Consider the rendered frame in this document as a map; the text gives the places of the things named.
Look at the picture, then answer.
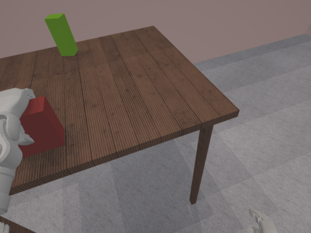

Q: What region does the robot right hand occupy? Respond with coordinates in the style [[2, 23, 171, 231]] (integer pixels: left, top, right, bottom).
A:
[[246, 208, 278, 233]]

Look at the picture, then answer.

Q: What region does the robot left hand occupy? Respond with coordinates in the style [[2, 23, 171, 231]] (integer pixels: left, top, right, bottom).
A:
[[0, 88, 36, 145]]

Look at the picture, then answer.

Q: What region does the sponge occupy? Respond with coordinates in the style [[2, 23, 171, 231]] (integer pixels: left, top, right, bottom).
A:
[[18, 96, 65, 158]]

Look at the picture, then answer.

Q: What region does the left robot forearm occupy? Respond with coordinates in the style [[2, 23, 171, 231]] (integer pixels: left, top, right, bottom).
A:
[[0, 112, 22, 216]]

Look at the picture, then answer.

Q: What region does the table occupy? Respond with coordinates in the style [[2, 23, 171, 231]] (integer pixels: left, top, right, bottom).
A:
[[0, 26, 240, 233]]

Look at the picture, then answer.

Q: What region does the left robot upper arm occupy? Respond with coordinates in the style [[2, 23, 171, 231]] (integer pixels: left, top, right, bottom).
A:
[[0, 222, 10, 233]]

